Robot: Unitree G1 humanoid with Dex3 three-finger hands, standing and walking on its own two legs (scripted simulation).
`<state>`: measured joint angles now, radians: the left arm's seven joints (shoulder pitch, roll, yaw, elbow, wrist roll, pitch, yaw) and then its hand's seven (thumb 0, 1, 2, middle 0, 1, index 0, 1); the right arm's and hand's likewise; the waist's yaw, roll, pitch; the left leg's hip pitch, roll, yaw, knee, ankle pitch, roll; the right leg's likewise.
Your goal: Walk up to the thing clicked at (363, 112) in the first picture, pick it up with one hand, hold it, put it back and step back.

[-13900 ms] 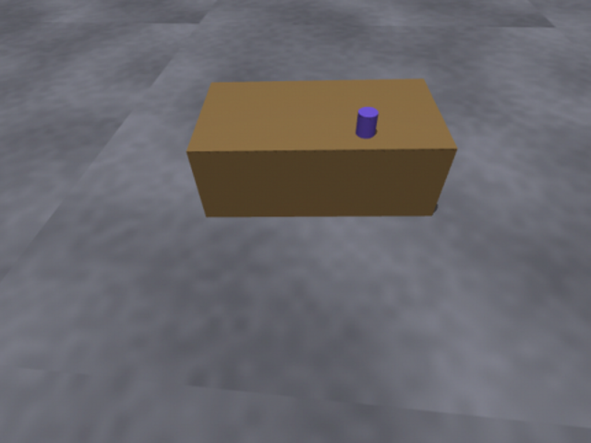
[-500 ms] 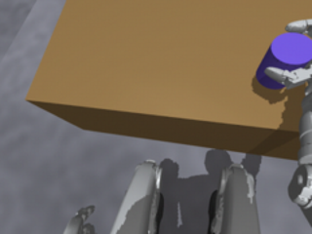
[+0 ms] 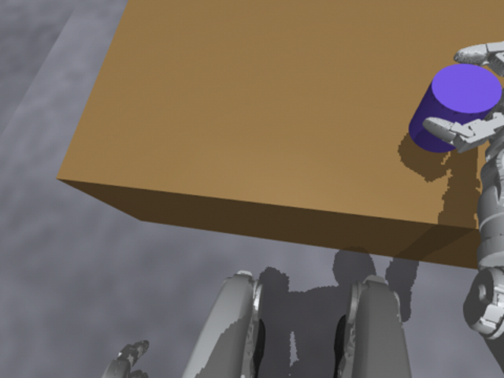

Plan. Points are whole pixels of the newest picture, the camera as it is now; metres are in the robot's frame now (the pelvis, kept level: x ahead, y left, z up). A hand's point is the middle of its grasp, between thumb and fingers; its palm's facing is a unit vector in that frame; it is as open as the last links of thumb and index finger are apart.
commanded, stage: settle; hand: right
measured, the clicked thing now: (449, 111) +0.51 -0.22 +0.00
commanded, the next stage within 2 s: lift in 0.16 s
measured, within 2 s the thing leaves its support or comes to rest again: neither
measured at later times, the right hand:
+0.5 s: hand (472, 93) +0.51 -0.23 +0.05, palm faces +0.13 +0.99 +0.00, open 11.2 cm
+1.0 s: hand out of the picture +0.43 -0.23 +0.16, palm faces +0.15 +0.99 -0.01, open 11.2 cm
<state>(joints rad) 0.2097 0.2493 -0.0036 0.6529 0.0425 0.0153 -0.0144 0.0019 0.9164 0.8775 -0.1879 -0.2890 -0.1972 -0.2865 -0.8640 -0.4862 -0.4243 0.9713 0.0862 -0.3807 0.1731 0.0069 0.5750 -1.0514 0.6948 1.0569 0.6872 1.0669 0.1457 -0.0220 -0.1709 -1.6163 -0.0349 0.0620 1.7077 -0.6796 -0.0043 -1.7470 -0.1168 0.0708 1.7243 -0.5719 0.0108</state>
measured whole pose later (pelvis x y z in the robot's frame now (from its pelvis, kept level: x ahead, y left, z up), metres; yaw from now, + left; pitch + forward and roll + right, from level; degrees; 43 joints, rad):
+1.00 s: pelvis +0.03 -0.01 +0.12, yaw -3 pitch +22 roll +4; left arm 0.22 0.23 0.02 0.65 -0.01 -0.01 0.01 0.00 0.91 0.89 -0.19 -0.28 -0.19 -0.29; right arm -0.45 -0.29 -0.28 0.63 0.15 -0.35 0.12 0.01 0.59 -1.07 0.69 1.06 0.69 1.07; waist 0.07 -0.02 -0.15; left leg -1.07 -0.02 0.05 1.25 -0.57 -0.01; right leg -1.20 -0.10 0.03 1.29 -0.49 0.01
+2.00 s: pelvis +0.05 -0.01 +0.19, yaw -5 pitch +10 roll +2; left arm 0.22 0.23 0.02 0.68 -0.01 -0.03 0.05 0.01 0.92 0.88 -0.18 -0.29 -0.19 -0.28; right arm -0.19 -0.20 -0.15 0.49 0.18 -0.38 0.11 0.01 0.59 -1.07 0.70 1.06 0.69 1.07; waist 0.02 -0.01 -0.07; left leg -0.58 0.01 0.03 0.87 -0.46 -0.01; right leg -0.69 -0.07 -0.02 0.90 -0.38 0.01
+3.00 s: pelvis +0.05 -0.01 +0.20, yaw -5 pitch +7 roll +1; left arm 0.21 0.22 0.01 0.68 -0.01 -0.04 0.05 0.01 0.92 0.89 -0.19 -0.30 -0.21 -0.29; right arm -0.12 -0.19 -0.12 0.41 0.18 -0.36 0.10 0.01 0.59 -1.07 0.70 1.06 0.70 1.06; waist 0.01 -0.01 -0.04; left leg -0.48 0.01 0.02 0.80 -0.43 -0.02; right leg -0.59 -0.06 -0.02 0.82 -0.35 0.01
